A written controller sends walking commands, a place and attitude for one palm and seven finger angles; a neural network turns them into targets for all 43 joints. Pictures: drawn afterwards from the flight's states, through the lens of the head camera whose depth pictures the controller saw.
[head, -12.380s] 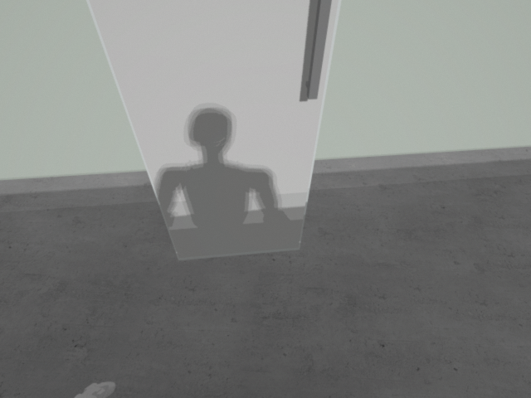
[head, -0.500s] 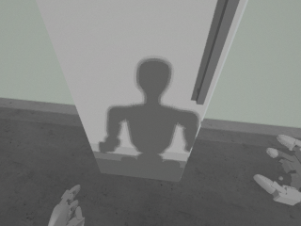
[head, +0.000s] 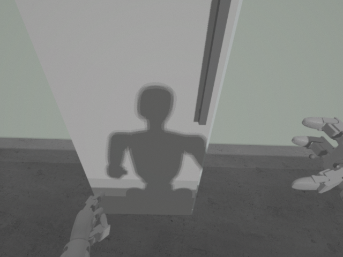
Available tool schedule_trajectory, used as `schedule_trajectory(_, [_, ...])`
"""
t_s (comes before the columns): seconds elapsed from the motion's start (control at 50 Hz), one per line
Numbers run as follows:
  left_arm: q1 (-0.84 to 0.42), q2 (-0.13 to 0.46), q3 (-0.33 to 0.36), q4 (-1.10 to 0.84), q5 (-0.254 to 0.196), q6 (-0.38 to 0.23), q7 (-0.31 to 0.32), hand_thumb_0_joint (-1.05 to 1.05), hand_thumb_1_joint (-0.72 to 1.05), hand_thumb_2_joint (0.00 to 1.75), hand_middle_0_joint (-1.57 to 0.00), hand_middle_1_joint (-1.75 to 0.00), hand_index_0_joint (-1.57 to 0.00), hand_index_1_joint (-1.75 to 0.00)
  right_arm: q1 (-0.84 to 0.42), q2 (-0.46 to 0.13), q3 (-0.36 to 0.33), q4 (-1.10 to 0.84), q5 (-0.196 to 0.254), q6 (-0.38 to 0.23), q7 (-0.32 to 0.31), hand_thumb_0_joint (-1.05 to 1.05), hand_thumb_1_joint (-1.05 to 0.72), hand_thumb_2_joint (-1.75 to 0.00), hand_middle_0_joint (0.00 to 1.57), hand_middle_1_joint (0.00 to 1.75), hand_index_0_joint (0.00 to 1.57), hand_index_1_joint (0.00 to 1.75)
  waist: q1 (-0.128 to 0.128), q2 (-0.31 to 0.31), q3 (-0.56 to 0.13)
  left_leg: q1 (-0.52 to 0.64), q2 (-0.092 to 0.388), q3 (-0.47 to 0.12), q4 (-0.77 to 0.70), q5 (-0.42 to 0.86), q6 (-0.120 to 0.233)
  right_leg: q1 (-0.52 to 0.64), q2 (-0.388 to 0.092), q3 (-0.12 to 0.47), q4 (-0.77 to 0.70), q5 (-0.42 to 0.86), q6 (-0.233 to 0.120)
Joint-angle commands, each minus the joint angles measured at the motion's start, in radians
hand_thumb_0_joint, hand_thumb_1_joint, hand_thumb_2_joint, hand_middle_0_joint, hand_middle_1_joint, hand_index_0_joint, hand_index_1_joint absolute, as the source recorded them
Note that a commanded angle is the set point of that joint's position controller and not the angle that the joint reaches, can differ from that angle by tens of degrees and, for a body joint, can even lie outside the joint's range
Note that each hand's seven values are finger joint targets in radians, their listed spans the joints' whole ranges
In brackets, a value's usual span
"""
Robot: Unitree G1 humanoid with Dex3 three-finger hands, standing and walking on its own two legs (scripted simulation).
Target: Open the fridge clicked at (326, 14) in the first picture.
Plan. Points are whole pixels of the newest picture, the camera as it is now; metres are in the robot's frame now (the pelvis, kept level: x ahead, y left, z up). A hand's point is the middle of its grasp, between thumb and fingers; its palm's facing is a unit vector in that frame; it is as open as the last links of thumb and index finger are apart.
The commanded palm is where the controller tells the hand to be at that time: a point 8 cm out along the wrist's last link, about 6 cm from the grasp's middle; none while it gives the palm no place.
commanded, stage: raise the hand to about handle height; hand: right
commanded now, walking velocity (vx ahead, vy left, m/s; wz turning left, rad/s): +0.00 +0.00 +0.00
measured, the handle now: (210, 64) +0.51 -0.10 +0.25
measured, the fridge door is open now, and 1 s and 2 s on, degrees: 0 0 0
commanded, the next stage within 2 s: move the hooked fingers beside the handle in 0.72 s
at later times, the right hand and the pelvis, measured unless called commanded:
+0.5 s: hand (310, 139) +0.27 -0.25 +0.22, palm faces +0.12 +0.99 -0.06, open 13.9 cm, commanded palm +0.23 -0.30 +0.24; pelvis -0.01 +0.02 +0.00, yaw +1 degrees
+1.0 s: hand (302, 124) +0.30 -0.25 +0.22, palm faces +0.13 +0.99 -0.06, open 13.9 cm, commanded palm +0.27 -0.29 +0.23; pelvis +0.01 +0.01 +0.00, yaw +0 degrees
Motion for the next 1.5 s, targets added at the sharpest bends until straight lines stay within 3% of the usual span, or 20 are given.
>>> schedule_trajectory(0.0, [-0.166,0.139,0.048,-0.163,-0.008,-0.042,0.024,0.0,0.9,0.9,-0.2,-0.3,-0.2,-0.3,-0.428,-0.274,-0.101,-0.263,0.003,-0.044,-0.007,0.0,0.5,-0.3,0.3,1.2,0.3,1.2,0.022,-0.058,-0.151,-0.095,-0.031,-0.036,-0.117,0.056,0.006,0.179,-0.004,0.053,-0.106,0.05,0.003])
schedule_trajectory(0.08, [-0.183,0.137,0.041,-0.159,-0.006,-0.039,0.026,0.0,0.9,0.9,-0.2,-0.3,-0.2,-0.3,-0.484,-0.313,-0.133,-0.233,0.003,-0.051,-0.001,0.0,0.5,-0.3,0.3,1.2,0.3,1.2,0.015,-0.077,-0.156,-0.083,-0.031,-0.036,-0.136,0.031,0.009,0.192,0.004,0.056,-0.131,0.025,0.0])
schedule_trajectory(0.16, [-0.197,0.143,0.039,-0.147,-0.018,-0.025,0.023,0.0,0.9,0.9,-0.2,-0.3,-0.2,-0.3,-0.5,-0.322,-0.12,-0.113,-0.003,0.028,0.02,0.0,0.5,-0.3,0.3,1.2,0.3,1.2,0.01,-0.077,-0.098,-0.088,-0.021,-0.048,-0.163,-0.002,0.006,0.153,0.008,0.049,-0.14,-0.01,0.0])
schedule_trajectory(0.2, [-0.203,0.154,0.042,-0.145,-0.023,-0.018,0.019,0.0,0.9,0.9,-0.2,-0.3,-0.2,-0.3,-0.502,-0.342,-0.123,-0.048,-0.002,0.08,0.03,0.0,0.5,-0.3,0.3,1.2,0.3,1.2,0.006,-0.035,-0.078,-0.088,-0.01,-0.07,-0.177,-0.018,0.005,0.123,0.007,0.048,-0.126,-0.013,-0.001])
schedule_trajectory(0.28, [-0.208,0.158,0.045,-0.163,-0.035,-0.006,0.006,0.0,0.9,0.9,-0.2,-0.3,-0.2,-0.3,-0.45,-0.286,-0.07,0.002,0.007,0.142,0.057,0.0,0.5,-0.3,0.3,1.2,0.3,1.2,0.014,0.021,-0.052,-0.124,-0.006,-0.084,-0.186,-0.063,-0.01,0.103,0.012,0.047,-0.114,-0.04,-0.002])
schedule_trajectory(0.36, [-0.223,0.156,0.053,-0.184,-0.029,-0.012,-0.001,0.0,0.9,0.9,-0.2,-0.3,-0.2,-0.3,-0.519,-0.332,-0.118,-0.139,0.012,0.093,0.043,0.0,0.5,-0.3,0.3,1.2,0.3,1.2,0.011,0.021,-0.13,-0.107,0.001,-0.092,-0.166,-0.028,-0.007,0.142,0.009,0.044,-0.087,0.014,-0.003])
schedule_trajectory(0.42, [-0.227,0.152,0.057,-0.182,-0.018,-0.022,0.002,0.0,0.9,0.9,-0.2,-0.3,-0.2,-0.3,-0.574,-0.387,-0.178,-0.227,0.008,0.032,0.006,0.0,0.5,-0.3,0.3,1.2,0.3,1.2,0.007,-0.038,-0.165,-0.093,0.011,-0.116,-0.171,-0.037,-0.001,0.155,0.007,0.037,-0.075,0.025,-0.002])
schedule_trajectory(0.48, [-0.205,0.15,0.056,-0.171,-0.014,-0.025,0.007,0.0,0.9,0.9,-0.2,-0.3,-0.2,-0.3,-0.548,-0.363,-0.175,-0.216,-0.007,0.009,-0.017,0.0,0.5,-0.3,0.3,1.2,0.3,1.2,0.008,-0.086,-0.153,-0.095,-0.008,-0.08,-0.155,0.004,0.002,0.176,0.011,0.028,-0.089,0.04,-0.004])
schedule_trajectory(0.54, [-0.195,0.151,0.057,-0.163,-0.015,-0.025,0.008,0.0,0.9,0.9,-0.2,-0.3,-0.2,-0.3,-0.514,-0.339,-0.149,-0.18,-0.023,0.038,-0.022,0.0,0.5,-0.3,0.3,1.2,0.3,1.2,0.007,-0.115,-0.13,-0.091,-0.012,-0.068,-0.146,0.039,0.005,0.169,0.01,0.031,-0.104,0.049,-0.005])
schedule_trajectory(0.62, [-0.182,0.158,0.059,-0.158,-0.024,-0.019,0.009,0.0,0.9,0.9,-0.2,-0.3,-0.2,-0.3,-0.474,-0.301,-0.108,-0.112,-0.012,0.097,0.014,0.0,0.5,-0.3,0.3,1.2,0.3,1.2,0.018,-0.02,-0.111,-0.092,-0.017,-0.059,-0.141,0.125,-0.011,0.165,0.009,0.031,-0.093,0.087,-0.01])
schedule_trajectory(0.7, [-0.183,0.162,0.062,-0.167,-0.025,-0.017,0.008,0.0,0.9,0.9,-0.2,-0.3,-0.2,-0.3,-0.496,-0.33,-0.123,-0.131,0.0,0.105,0.036,0.0,0.5,-0.3,0.3,1.2,0.3,1.2,0.019,0.003,-0.16,-0.082,-0.017,-0.062,-0.127,0.177,-0.014,0.189,0.007,0.031,-0.076,0.124,-0.011])
schedule_trajectory(0.8, [-0.181,0.158,0.061,-0.174,-0.02,-0.014,0.001,0.0,0.9,0.9,-0.2,-0.3,-0.2,-0.3,-0.508,-0.359,-0.167,-0.172,0.003,0.069,0.025,0.0,0.5,-0.3,0.3,1.2,0.3,1.2,0.011,-0.014,-0.2,-0.062,-0.019,-0.05,-0.107,0.245,-0.005,0.207,0.009,0.029,-0.069,0.179,-0.011])
schedule_trajectory(0.82, [-0.184,0.151,0.059,-0.174,-0.02,-0.014,0.001,0.0,0.9,0.9,-0.2,-0.3,-0.2,-0.3,-0.546,-0.317,-0.131,-0.186,0.004,0.064,0.024,0.0,0.5,-0.3,0.3,1.2,0.3,1.2,0.019,-0.037,-0.207,-0.068,-0.018,-0.05,-0.103,0.25,-0.005,0.217,0.012,0.028,-0.071,0.181,-0.011])
schedule_trajectory(0.96, [-0.174,0.154,0.059,-0.16,-0.024,0.0,0.005,0.0,0.9,0.9,-0.2,-0.3,-0.2,-0.3,-0.592,-0.266,-0.058,-0.103,-0.026,0.102,0.004,0.0,0.5,-0.3,0.3,1.2,0.3,1.2,0.034,-0.037,-0.15,-0.102,-0.023,-0.038,-0.106,0.21,-0.001,0.199,0.009,0.035,-0.081,0.156,-0.008])
schedule_trajectory(1.06, [-0.188,0.145,0.058,-0.17,-0.019,0.005,0.004,0.0,0.9,0.9,-0.2,-0.3,-0.2,-0.3,-0.652,-0.246,-0.04,-0.162,-0.034,0.089,-0.022,0.0,0.5,-0.3,0.3,1.2,0.3,1.2,0.032,-0.052,-0.213,-0.079,-0.022,-0.041,-0.099,0.228,0.004,0.232,0.01,0.034,-0.078,0.179,-0.008])
schedule_trajectory(1.14, [-0.182,0.151,0.062,-0.168,-0.01,0.016,-0.001,0.0,0.9,0.9,-0.2,-0.3,-0.2,-0.3,-0.583,-0.302,-0.127,-0.132,-0.03,0.08,-0.045,0.0,0.5,-0.3,0.3,1.2,0.3,1.2,0.007,0.008,-0.254,-0.029,-0.018,-0.041,-0.085,0.302,0.003,0.214,0.01,0.026,-0.072,0.223,-0.012])
schedule_trajectory(1.24, [-0.184,0.146,0.062,-0.163,-0.018,0.036,-0.007,0.0,0.9,0.9,-0.2,-0.3,-0.2,-0.3,-0.57,-0.234,-0.065,-0.069,-0.045,0.121,-0.062,0.0,0.5,-0.3,0.3,1.2,0.3,1.2,0.019,-0.002,-0.187,-0.063,-0.017,-0.044,-0.091,0.287,-0.004,0.184,0.008,0.013,-0.073,0.201,-0.01])
schedule_trajectory(1.3, [-0.176,0.152,0.065,-0.15,-0.02,0.04,-0.004,0.0,0.9,0.9,-0.2,-0.3,-0.2,-0.3,-0.63,-0.222,-0.027,-0.036,-0.054,0.129,-0.065,0.0,0.5,-0.3,0.3,1.2,0.3,1.2,0.04,0.011,-0.132,-0.102,-0.015,-0.057,-0.111,0.233,-0.007,0.17,0.004,0.013,-0.069,0.155,-0.012])
schedule_trajectory(1.4, [-0.171,0.152,0.068,-0.14,-0.019,0.034,0.008,0.0,0.9,0.9,-0.2,-0.3,-0.2,-0.3,-0.818,-0.236,0.009,-0.067,-0.069,0.071,-0.077,0.0,0.5,-0.3,0.3,1.2,0.3,1.2,0.069,-0.03,-0.168,-0.124,-0.015,-0.069,-0.127,0.147,-0.003,0.202,0.002,0.019,-0.072,0.109,-0.014])
schedule_trajectory(1.48, [-0.153,0.152,0.069,-0.124,-0.011,0.027,0.014,0.0,0.9,0.9,-0.2,-0.3,-0.2,-0.3,-0.885,-0.234,0.011,-0.013,-0.074,0.024,-0.088,0.0,0.5,-0.3,0.3,1.2,0.3,1.2,0.068,-0.042,-0.22,-0.106,-0.017,-0.066,-0.121,0.156,0.003,0.218,0.008,0.026,-0.077,0.117,-0.014])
